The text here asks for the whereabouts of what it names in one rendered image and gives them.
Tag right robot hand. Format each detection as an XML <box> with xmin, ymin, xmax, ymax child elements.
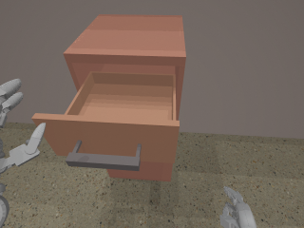
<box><xmin>219</xmin><ymin>186</ymin><xmax>257</xmax><ymax>228</ymax></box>

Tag drawer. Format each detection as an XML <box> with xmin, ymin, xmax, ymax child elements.
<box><xmin>31</xmin><ymin>71</ymin><xmax>180</xmax><ymax>163</ymax></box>

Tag left robot hand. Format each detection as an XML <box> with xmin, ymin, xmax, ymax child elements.
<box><xmin>0</xmin><ymin>79</ymin><xmax>46</xmax><ymax>178</ymax></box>

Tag robot left forearm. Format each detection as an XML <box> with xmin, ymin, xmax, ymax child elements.
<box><xmin>0</xmin><ymin>182</ymin><xmax>10</xmax><ymax>228</ymax></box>

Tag cabinet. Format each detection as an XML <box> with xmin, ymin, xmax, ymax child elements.
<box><xmin>63</xmin><ymin>14</ymin><xmax>186</xmax><ymax>182</ymax></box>

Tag handle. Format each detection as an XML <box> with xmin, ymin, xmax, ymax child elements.
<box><xmin>66</xmin><ymin>140</ymin><xmax>142</xmax><ymax>171</ymax></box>

